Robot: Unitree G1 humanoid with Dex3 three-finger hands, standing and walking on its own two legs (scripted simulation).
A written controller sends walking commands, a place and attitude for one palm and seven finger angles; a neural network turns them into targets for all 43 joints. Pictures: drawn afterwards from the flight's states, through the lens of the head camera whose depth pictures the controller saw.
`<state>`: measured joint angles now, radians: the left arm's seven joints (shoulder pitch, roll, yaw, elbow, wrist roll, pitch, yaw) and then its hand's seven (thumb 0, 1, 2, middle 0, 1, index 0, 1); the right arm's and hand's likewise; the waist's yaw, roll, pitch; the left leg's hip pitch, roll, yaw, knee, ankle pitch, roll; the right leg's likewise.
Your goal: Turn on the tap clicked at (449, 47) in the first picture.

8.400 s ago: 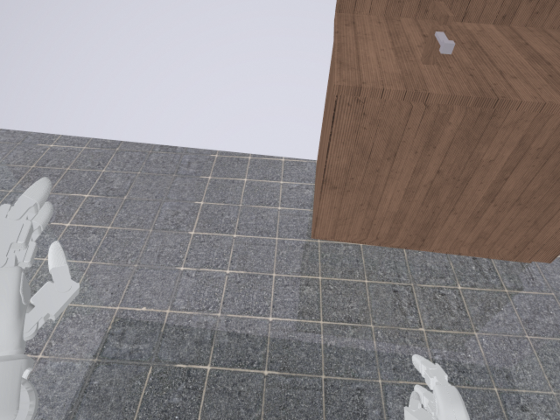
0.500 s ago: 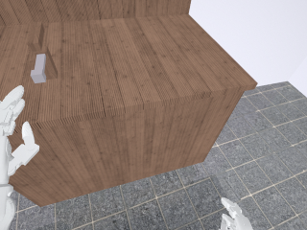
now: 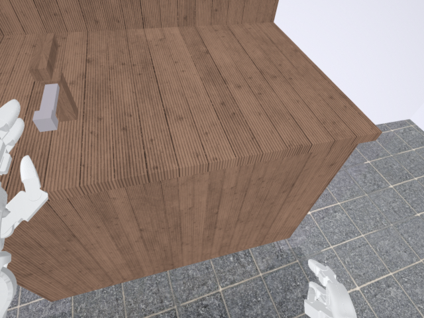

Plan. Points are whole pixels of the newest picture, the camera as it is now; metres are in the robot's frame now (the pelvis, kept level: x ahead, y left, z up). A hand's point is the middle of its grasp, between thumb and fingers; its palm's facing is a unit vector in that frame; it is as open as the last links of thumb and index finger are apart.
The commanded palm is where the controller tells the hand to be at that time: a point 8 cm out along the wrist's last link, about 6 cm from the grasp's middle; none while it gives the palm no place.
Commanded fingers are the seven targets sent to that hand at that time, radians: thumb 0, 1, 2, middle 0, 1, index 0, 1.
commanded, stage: shuffle to correct the standing spot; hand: left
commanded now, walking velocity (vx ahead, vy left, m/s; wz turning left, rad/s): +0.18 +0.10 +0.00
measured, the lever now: (46, 120) +0.39 +0.34 +0.15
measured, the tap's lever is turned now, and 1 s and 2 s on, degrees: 0 0 0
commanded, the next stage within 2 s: come to a stop and stand still in 0.08 s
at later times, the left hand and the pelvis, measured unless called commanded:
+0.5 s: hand (37, 167) +0.26 +0.27 +0.19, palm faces +0.46 -0.82 -0.34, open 7.4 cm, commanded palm +0.21 +0.29 +0.20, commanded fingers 0.00 0.90 0.90 -0.20 -0.30 -0.20 -0.30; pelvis +0.05 +0.01 +0.01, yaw +0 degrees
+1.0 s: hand out of the picture +0.29 +0.36 +0.19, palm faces +0.46 -0.82 -0.34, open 7.4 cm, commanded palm +0.23 +0.38 +0.20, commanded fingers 0.00 0.90 0.90 -0.20 -0.30 -0.20 -0.30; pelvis +0.08 +0.09 +0.01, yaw +1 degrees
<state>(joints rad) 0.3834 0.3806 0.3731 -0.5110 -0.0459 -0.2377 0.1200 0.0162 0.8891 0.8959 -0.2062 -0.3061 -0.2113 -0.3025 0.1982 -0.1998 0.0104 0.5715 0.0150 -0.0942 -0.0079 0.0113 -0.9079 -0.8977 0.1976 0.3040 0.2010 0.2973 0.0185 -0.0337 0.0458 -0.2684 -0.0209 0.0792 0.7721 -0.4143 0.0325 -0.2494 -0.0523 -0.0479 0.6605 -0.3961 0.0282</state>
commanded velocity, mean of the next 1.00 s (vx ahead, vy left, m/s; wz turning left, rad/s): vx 0.00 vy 0.01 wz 0.00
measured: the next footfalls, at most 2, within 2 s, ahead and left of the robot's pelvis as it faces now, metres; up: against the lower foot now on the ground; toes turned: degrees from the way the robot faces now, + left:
right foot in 0.30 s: +0.18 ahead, -0.04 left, +0.00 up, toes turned -2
left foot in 0.60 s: +0.14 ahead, +0.14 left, +0.00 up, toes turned +4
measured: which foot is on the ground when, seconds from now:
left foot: down 0.00-0.28, up 0.30-0.58, down 0.60-1.00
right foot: down 0.00-0.04, up 0.06-0.28, down 0.30-1.00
